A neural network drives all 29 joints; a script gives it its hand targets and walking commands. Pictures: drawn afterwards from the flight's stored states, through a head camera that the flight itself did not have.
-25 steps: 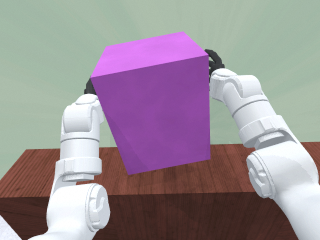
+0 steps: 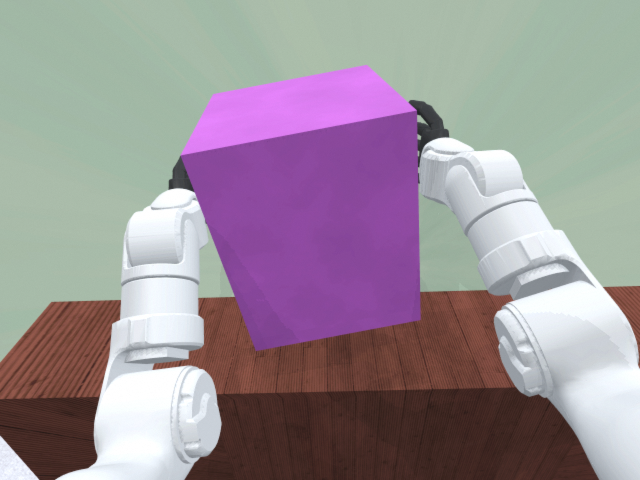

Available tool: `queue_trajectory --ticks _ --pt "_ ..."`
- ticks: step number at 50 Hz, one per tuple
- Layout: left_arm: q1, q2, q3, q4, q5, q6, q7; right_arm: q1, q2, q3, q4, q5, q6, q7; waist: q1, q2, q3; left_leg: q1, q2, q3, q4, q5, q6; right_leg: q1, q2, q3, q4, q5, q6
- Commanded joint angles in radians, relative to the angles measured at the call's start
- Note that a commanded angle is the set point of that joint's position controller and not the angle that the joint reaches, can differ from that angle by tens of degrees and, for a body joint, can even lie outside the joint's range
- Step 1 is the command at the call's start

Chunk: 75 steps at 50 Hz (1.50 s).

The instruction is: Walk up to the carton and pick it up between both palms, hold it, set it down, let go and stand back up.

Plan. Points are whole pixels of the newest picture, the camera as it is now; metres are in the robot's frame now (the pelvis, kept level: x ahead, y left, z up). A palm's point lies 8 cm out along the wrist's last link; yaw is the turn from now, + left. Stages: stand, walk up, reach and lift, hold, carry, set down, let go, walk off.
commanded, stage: hold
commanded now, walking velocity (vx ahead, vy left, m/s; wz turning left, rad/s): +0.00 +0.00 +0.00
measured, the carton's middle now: (313, 203) +0.39 +0.00 +0.25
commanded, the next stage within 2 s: none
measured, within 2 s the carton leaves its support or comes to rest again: neither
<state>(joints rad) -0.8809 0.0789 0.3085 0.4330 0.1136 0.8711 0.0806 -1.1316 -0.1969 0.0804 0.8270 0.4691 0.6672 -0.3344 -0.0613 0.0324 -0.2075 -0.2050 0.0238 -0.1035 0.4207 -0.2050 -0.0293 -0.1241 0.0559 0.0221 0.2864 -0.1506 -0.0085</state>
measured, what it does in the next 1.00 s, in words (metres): stands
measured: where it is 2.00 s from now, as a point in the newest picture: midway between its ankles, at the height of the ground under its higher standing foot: outside the picture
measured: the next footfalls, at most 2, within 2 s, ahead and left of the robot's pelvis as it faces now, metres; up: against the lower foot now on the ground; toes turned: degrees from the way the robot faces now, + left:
none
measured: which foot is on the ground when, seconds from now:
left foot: down 0.00-1.00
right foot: down 0.00-1.00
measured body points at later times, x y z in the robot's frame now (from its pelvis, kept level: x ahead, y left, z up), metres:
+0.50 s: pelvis -0.01 +0.00 +0.00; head -0.09 +0.01 +0.44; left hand +0.38 +0.16 +0.27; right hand +0.38 -0.14 +0.31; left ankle +0.01 +0.13 -0.75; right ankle +0.00 -0.12 -0.75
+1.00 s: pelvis +0.00 +0.00 +0.00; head -0.09 +0.01 +0.44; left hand +0.38 +0.15 +0.27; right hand +0.39 -0.14 +0.30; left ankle +0.01 +0.13 -0.75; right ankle +0.00 -0.12 -0.75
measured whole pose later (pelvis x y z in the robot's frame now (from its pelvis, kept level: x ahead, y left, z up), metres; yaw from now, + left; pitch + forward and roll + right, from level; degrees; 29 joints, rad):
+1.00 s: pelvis +0.00 +0.00 +0.00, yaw +0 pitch -1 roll -2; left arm -0.89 0.09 0.30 0.47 0.11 0.86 0.09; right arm -1.13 -0.19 0.07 0.85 0.46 0.66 -0.32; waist -0.06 0.03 -0.22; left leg -0.22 0.02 -0.11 0.43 -0.20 -0.03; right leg -0.14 0.06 0.02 0.29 -0.15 -0.01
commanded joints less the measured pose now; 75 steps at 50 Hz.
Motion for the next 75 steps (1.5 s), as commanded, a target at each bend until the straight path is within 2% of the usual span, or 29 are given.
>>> queue_trajectory --ticks 1,2,5,8,10,18,23,25,27,28,32,34,38,41,42,43,45,47,50,51,55,56,58,59,60,63,64,69,75 --pt "-1.041 -0.603 -0.382 -0.292 -0.181 -0.119 -0.136 -0.767 0.796 0.182 -0.429 0.212 -0.009 0.145 -0.017 0.02 -0.47 0.208 -0.068 0.038 0.011 0.38 -0.04 0.126 0.041 -0.004 -0.008 0.312 0.078" --pt "-1.042 -0.614 -0.397 -0.304 -0.175 -0.113 -0.135 -0.763 0.798 0.192 -0.427 0.212 -0.006 0.145 -0.01 0.038 -0.447 0.21 -0.067 0.037 0.011 0.388 -0.047 0.124 0.042 -0.007 -0.009 0.312 0.078" --pt "-1.043 -0.6 -0.38 -0.281 -0.161 -0.106 -0.139 -0.748 0.785 0.167 -0.38 0.189 0.004 0.145 -0.022 0.032 -0.387 0.206 -0.065 0.042 -0.006 0.332 -0.048 0.086 0.04 -0.008 -0.023 0.246 0.076" --pt "-1.069 -0.618 -0.387 -0.286 -0.177 -0.11 -0.14 -0.783 0.795 0.168 -0.411 0.191 0.0 0.149 -0.02 0.03 -0.398 0.175 -0.068 0.042 -0.013 0.298 -0.041 0.1 0.034 -0.006 -0.02 0.225 0.075" --pt "-1.074 -0.629 -0.411 -0.305 -0.19 -0.114 -0.134 -0.806 0.805 0.184 -0.447 0.199 -0.007 0.15 -0.021 0.038 -0.432 0.185 -0.065 0.042 -0.001 0.338 -0.043 0.109 0.038 -0.01 -0.011 0.254 0.074" --pt "-1.119 -0.633 -0.392 -0.243 -0.184 -0.122 -0.131 -0.819 0.792 0.143 -0.342 0.167 -0.006 0.164 -0.017 0.042 -0.399 0.173 -0.056 0.039 -0.028 0.229 -0.037 0.05 0.034 -0.011 -0.024 0.116 0.063" --pt "-1.118 -0.634 -0.362 -0.18 -0.173 -0.126 -0.124 -0.817 0.776 0.113 -0.286 0.152 -0.012 0.177 -0.011 0.047 -0.371 0.141 -0.051 0.038 -0.04 0.206 -0.035 0.051 0.037 -0.013 -0.031 0.082 0.058" --pt "-1.113 -0.619 -0.339 -0.174 -0.168 -0.132 -0.126 -0.806 0.785 0.115 -0.261 0.15 -0.014 0.181 -0.006 0.015 -0.371 0.138 -0.056 0.044 -0.048 0.197 -0.026 0.043 0.033 -0.015 -0.031 0.08 0.065" --pt "-1.115 -0.619 -0.352 -0.2 -0.17 -0.137 -0.123 -0.799 0.789 0.125 -0.269 0.158 -0.019 0.182 -0.006 0.03 -0.407 0.149 -0.054 0.041 -0.036 0.251 -0.028 0.065 0.035 -0.012 -0.024 0.128 0.064" --pt "-1.112 -0.62 -0.333 -0.165 -0.167 -0.133 -0.126 -0.826 0.789 0.121 -0.278 0.159 -0.019 0.183 0.0 0.016 -0.403 0.153 -0.056 0.043 -0.033 0.236 -0.027 0.06 0.036 -0.012 -0.024 0.119 0.065" --pt "-1.124 -0.615 -0.348 -0.192 -0.181 -0.144 -0.123 -0.819 0.793 0.13 -0.282 0.167 -0.024 0.184 0.0 0.025 -0.412 0.152 -0.055 0.04 -0.031 0.248 -0.027 0.063 0.035 -0.011 -0.023 0.124 0.062" --pt "-1.118 -0.626 -0.368 -0.233 -0.19 -0.147 -0.121 -0.808 0.792 0.134 -0.322 0.174 -0.031 0.178 -0.009 0.037 -0.464 0.181 -0.057 0.035 -0.012 0.312 -0.039 0.077 0.039 -0.013 -0.016 0.192 0.062" --pt "-1.111 -0.621 -0.364 -0.224 -0.176 -0.135 -0.128 -0.799 0.784 0.134 -0.325 0.177 -0.024 0.172 -0.019 0.047 -0.428 0.185 -0.062 0.042 -0.012 0.299 -0.04 0.073 0.04 -0.013 -0.023 0.187 0.07" --pt "-1.102 -0.622 -0.368 -0.224 -0.186 -0.14 -0.127 -0.811 0.803 0.149 -0.348 0.182 -0.024 0.17 -0.007 0.011 -0.418 0.167 -0.064 0.038 -0.018 0.288 -0.026 0.072 0.036 -0.011 -0.023 0.183 0.072" --pt "-1.104 -0.607 -0.342 -0.184 -0.171 -0.139 -0.129 -0.81 0.796 0.133 -0.321 0.17 -0.019 0.171 -0.01 0.005 -0.395 0.156 -0.065 0.04 -0.027 0.245 -0.021 0.064 0.03 -0.005 -0.03 0.156 0.075" --pt "-1.1 -0.618 -0.351 -0.197 -0.174 -0.139 -0.129 -0.821 0.799 0.143 -0.336 0.177 -0.024 0.172 0.0 0.015 -0.402 0.161 -0.065 0.044 -0.025 0.259 -0.02 0.064 0.032 -0.007 -0.027 0.16 0.074" --pt "-1.112 -0.633 -0.379 -0.235 -0.193 -0.142 -0.125 -0.827 0.797 0.154 -0.373 0.188 -0.028 0.169 -0.016 0.031 -0.451 0.184 -0.067 0.039 -0.009 0.3 -0.03 0.074 0.034 -0.007 -0.02 0.2 0.073" --pt "-1.106 -0.632 -0.374 -0.238 -0.193 -0.139 -0.122 -0.838 0.803 0.158 -0.391 0.197 -0.027 0.164 -0.013 0.017 -0.457 0.192 -0.066 0.038 0.001 0.327 -0.031 0.078 0.038 -0.007 -0.019 0.225 0.073" --pt "-1.081 -0.628 -0.362 -0.208 -0.18 -0.13 -0.128 -0.822 0.792 0.157 -0.376 0.19 -0.019 0.16 -0.009 0.013 -0.423 0.177 -0.069 0.043 -0.011 0.296 -0.029 0.077 0.034 -0.007 -0.025 0.205 0.077" --pt "-1.084 -0.618 -0.357 -0.201 -0.175 -0.13 -0.13 -0.804 0.782 0.142 -0.329 0.178 -0.013 0.162 -0.018 0.022 -0.39 0.165 -0.065 0.04 -0.023 0.263 -0.028 0.068 0.033 -0.007 -0.028 0.168 0.072" --pt "-1.074 -0.631 -0.386 -0.27 -0.185 -0.127 -0.128 -0.799 0.798 0.171 -0.397 0.196 -0.016 0.158 -0.015 0.025 -0.473 0.204 -0.065 0.034 0.006 0.359 -0.037 0.105 0.041 -0.007 -0.01 0.26 0.074" --pt "-1.07 -0.608 -0.367 -0.239 -0.175 -0.123 -0.131 -0.786 0.782 0.156 -0.363 0.195 -0.006 0.155 -0.019 0.024 -0.424 0.197 -0.065 0.039 0.0 0.334 -0.036 0.095 0.039 -0.006 -0.021 0.238 0.074" --pt "-1.07 -0.615 -0.382 -0.266 -0.186 -0.123 -0.13 -0.785 0.791 0.171 -0.382 0.205 -0.007 0.156 -0.016 0.033 -0.435 0.195 -0.063 0.035 -0.005 0.34 -0.039 0.102 0.038 -0.008 -0.019 0.247 0.071" --pt "-1.061 -0.609 -0.362 -0.214 -0.172 -0.118 -0.133 -0.784 0.769 0.15 -0.348 0.19 -0.002 0.156 -0.016 0.03 -0.39 0.178 -0.066 0.035 -0.014 0.296 -0.035 0.083 0.036 -0.004 -0.027 0.202 0.072" --pt "-1.071 -0.618 -0.374 -0.255 -0.177 -0.121 -0.132 -0.784 0.787 0.161 -0.359 0.192 -0.005 0.159 -0.013 0.019 -0.412 0.18 -0.063 0.036 -0.018 0.302 -0.034 0.087 0.038 -0.006 -0.025 0.203 0.072" --pt "-1.078 -0.613 -0.356 -0.222 -0.165 -0.116 -0.134 -0.786 0.776 0.141 -0.334 0.173 -0.006 0.165 -0.013 0.025 -0.388 0.171 -0.061 0.041 -0.034 0.255 -0.03 0.075 0.032 -0.014 -0.029 0.154 0.071" --pt "-1.09 -0.615 -0.359 -0.232 -0.172 -0.122 -0.131 -0.803 0.781 0.147 -0.336 0.175 -0.009 0.167 -0.005 0.019 -0.391 0.166 -0.063 0.043 -0.029 0.256 -0.029 0.072 0.033 -0.011 -0.028 0.151 0.071" --pt "-1.092 -0.629 -0.38 -0.254 -0.182 -0.123 -0.123 -0.807 0.793 0.157 -0.363 0.195 -0.014 0.165 -0.012 0.026 -0.426 0.191 -0.059 0.036 -0.004 0.333 -0.041 0.077 0.041 -0.011 -0.018 0.225 0.068" --pt "-1.089 -0.625 -0.365 -0.206 -0.17 -0.121 -0.132 -0.806 0.781 0.131 -0.338 0.168 -0.012 0.167 -0.018 0.024 -0.403 0.173 -0.063 0.042 -0.023 0.26 -0.033 0.063 0.035 -0.01 -0.028 0.158 0.07"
